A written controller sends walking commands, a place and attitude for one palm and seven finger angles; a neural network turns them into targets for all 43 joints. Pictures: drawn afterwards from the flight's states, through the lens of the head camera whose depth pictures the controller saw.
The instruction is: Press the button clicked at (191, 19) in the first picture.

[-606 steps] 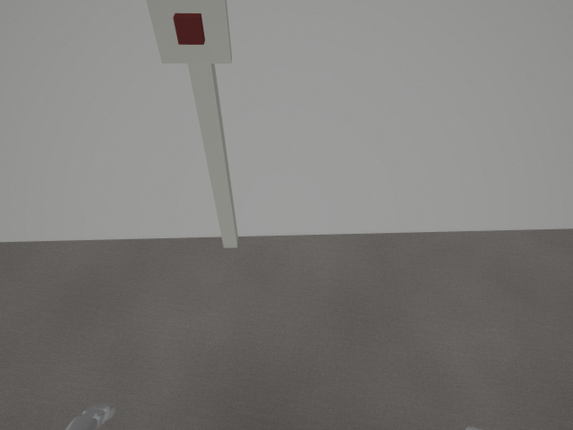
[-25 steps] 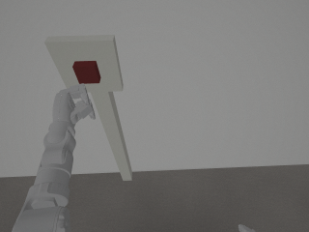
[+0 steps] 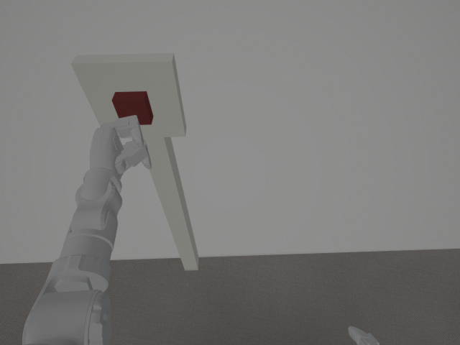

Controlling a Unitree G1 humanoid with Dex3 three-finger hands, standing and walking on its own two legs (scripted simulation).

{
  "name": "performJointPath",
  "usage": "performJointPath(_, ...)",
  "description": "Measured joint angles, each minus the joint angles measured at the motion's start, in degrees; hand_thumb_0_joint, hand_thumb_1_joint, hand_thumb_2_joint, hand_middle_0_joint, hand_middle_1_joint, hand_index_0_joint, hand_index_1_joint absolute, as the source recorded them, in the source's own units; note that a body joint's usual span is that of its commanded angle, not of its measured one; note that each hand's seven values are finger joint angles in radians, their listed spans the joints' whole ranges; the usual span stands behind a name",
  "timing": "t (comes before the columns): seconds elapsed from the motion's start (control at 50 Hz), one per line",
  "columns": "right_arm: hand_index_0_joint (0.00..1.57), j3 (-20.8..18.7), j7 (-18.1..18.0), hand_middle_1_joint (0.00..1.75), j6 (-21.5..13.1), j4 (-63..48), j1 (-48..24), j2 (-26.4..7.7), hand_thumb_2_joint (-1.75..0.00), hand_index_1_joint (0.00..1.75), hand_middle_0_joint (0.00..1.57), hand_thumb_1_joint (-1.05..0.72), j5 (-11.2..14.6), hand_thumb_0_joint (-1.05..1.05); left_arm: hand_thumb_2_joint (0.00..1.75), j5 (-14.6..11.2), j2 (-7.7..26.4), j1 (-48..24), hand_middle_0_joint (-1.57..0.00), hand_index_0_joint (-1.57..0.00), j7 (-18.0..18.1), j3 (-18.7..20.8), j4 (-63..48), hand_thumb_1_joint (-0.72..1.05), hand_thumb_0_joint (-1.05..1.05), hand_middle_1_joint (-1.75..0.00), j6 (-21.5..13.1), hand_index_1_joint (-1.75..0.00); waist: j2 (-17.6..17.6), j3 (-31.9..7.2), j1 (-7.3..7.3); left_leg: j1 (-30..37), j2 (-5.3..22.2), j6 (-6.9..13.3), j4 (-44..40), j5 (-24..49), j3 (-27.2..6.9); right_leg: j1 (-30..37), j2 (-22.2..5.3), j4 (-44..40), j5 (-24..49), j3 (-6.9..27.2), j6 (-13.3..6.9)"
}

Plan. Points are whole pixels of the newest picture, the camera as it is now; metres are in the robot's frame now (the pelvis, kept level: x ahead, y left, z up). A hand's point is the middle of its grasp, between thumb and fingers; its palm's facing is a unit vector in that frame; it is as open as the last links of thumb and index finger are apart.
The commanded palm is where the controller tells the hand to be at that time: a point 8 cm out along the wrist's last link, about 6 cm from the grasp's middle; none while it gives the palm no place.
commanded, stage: aim a knuckle at the button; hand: left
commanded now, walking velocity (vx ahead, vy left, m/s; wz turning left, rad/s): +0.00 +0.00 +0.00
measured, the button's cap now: (134, 107) +0.50 +0.20 +0.15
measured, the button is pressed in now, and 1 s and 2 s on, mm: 0 0 4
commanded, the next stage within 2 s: press the button with the knuckle in 0.96 s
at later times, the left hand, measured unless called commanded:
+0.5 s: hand (150, 162) +0.39 +0.15 +0.12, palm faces +0.06 -1.00 +0.01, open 3.1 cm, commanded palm +0.37 +0.20 +0.13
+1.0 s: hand (147, 156) +0.40 +0.16 +0.12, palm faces +0.09 -1.00 -0.01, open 3.1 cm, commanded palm +0.37 +0.21 +0.13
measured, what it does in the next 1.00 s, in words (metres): stands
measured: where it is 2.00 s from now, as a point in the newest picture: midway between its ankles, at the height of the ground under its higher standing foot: outside the picture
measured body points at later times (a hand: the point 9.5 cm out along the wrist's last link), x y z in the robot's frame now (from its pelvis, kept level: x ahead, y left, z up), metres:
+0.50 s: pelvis +0.00 +0.00 +0.00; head +0.01 -0.01 +0.45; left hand +0.38 +0.21 +0.12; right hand +0.13 -0.24 -0.10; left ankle -0.02 +0.11 -0.73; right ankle +0.00 -0.11 -0.73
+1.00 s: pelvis +0.00 +0.00 +0.00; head +0.02 -0.01 +0.45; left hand +0.39 +0.21 +0.13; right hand +0.10 -0.25 -0.11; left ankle -0.02 +0.11 -0.73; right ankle +0.00 -0.11 -0.73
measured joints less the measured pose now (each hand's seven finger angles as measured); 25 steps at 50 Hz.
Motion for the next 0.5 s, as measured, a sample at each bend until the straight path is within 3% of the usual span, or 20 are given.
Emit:
performJointPath(0.1,0.2,-0.3,-0.1,0.3,0.6,0.0,0.7,-0.5,-0.9,0.3,0.21,-0.9,0.1,0.01,0.9,-0.9,-0.4,2.1,-1.3,-1.29,-0.7,0.0,-0.9,0.9,0.02,-1.5,2.2,-1.5,-0.1,0.3,0.03,-0.1,0.0,0.1,-0.1,0.1,0.0,0.0,0.0,-0.3,0.1,0.0,0.1)
performJointPath(0.26,0.2,-0.9,-0.4,0.3,-0.6,0.6,-0.3,-0.4,-0.9,0.3,0.2,-0.9,-0.3,0.01,0.9,0.0,-2.2,4.4,-1.3,-1.3,1.2,-1.6,-7.2,0.9,0.02,-1.5,-0.6,-1.5,-0.3,1.0,0.29,0.7,-0.2,0.3,0.0,-0.1,0.0,0.8,-0.1,-0.3,0.1,0.0,0.3)
performJointPath(0.4,0.2,-0.6,0.1,0.3,-0.3,-0.4,-1.1,-0.1,-0.9,0.3,0.2,-0.9,0.0,0.01,0.9,-0.1,-2.3,3.1,-1.3,-1.3,1.4,-2.1,-5.3,0.9,0.02,-1.5,3.1,-1.5,0.2,-0.3,0.37,1.0,-0.4,0.3,-0.7,0.3,0.1,1.1,-0.3,-0.8,0.4,0.1,0.4)
performJointPath(0.5,0.2,-0.3,0.4,0.3,-0.3,-1.1,-1.6,0.2,-0.9,0.3,0.2,-0.9,-0.2,0.01,0.9,-0.1,-3.9,5.7,-1.3,-1.29,2.1,-3.0,-7.4,0.9,0.02,-1.5,3.1,-1.5,0.1,0.0,0.81,1.4,-0.5,0.4,-0.7,0.3,0.1,1.3,-0.4,-0.5,0.3,0.2,0.4)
